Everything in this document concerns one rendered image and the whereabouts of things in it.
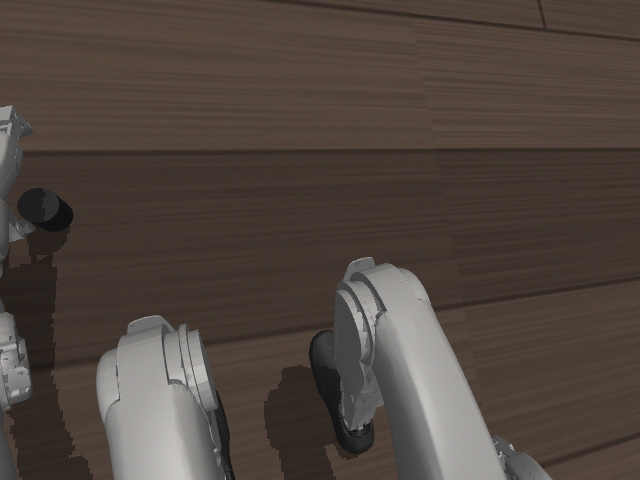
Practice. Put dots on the left robot foot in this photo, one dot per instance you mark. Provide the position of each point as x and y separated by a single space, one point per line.
224 438

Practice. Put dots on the right robot foot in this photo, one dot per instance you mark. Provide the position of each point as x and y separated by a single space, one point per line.
328 384

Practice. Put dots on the left robot hand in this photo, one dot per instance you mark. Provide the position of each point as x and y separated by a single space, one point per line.
12 127

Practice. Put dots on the right robot hand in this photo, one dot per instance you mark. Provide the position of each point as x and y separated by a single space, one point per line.
519 466

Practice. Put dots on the left robot arm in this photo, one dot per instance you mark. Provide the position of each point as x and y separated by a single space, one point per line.
15 374

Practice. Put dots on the tin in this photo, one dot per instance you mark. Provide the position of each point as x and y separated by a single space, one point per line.
45 209

